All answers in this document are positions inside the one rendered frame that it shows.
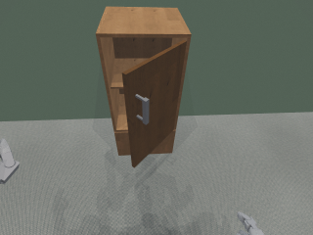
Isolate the handle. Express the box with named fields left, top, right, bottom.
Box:
left=135, top=94, right=150, bottom=125

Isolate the robot left hand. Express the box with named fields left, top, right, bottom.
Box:
left=0, top=138, right=20, bottom=184

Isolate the robot right hand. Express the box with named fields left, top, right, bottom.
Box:
left=236, top=211, right=264, bottom=235

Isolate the cupboard door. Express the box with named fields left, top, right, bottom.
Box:
left=122, top=40, right=187, bottom=167

